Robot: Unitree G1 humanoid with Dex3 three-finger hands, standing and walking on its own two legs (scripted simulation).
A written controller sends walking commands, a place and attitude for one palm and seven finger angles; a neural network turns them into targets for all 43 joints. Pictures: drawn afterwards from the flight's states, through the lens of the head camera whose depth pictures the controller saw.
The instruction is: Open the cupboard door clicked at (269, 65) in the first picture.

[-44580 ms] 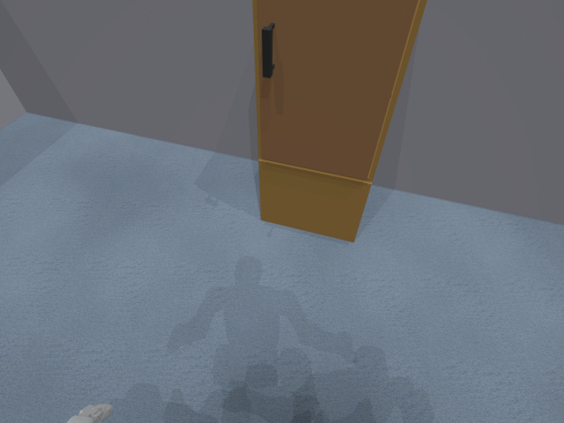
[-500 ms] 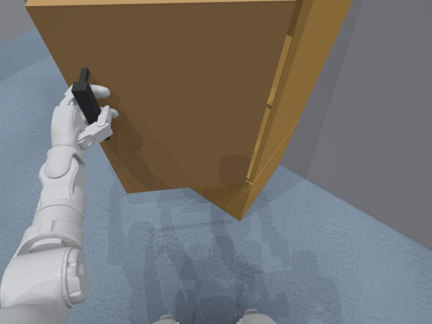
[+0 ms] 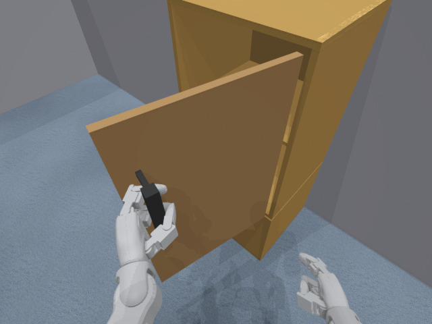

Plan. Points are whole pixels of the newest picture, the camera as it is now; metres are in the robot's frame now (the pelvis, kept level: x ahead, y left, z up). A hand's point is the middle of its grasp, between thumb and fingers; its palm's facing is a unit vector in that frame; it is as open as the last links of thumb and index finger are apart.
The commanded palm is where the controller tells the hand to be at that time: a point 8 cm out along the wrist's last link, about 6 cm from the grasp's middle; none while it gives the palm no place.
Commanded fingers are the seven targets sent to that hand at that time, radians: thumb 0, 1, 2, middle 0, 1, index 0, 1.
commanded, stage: pull the door open along its arc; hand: left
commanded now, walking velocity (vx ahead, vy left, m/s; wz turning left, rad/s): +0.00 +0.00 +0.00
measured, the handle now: (152, 203) +0.31 +0.14 +0.08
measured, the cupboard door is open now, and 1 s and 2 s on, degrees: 76 79 81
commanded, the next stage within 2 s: open thumb and fingers to let go in 0.16 s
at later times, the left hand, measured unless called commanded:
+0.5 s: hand (184, 234) +0.25 +0.07 +0.09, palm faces +0.44 -0.90 +0.01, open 7.0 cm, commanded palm +0.20 +0.12 +0.08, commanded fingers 0.00 -0.01 0.51 -0.34 -1.25 -0.34 -1.25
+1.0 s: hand (175, 233) +0.25 +0.08 +0.09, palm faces +0.36 -0.93 +0.02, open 14.6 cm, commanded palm +0.20 +0.12 +0.08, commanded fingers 0.00 -0.50 0.30 -0.17 -0.40 -0.17 -0.40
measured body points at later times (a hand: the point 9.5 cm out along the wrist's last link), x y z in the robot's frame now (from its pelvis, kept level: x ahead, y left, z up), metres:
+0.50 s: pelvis -0.02 -0.04 +0.00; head -0.01 -0.06 +0.45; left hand +0.22 +0.11 +0.09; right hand +0.16 -0.26 -0.11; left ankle -0.02 +0.13 -0.71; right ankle -0.01 -0.10 -0.71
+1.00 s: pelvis -0.03 +0.00 +0.00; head -0.03 -0.01 +0.45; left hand +0.22 +0.13 +0.09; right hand +0.17 -0.19 -0.08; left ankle -0.02 +0.13 -0.71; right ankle -0.01 -0.10 -0.71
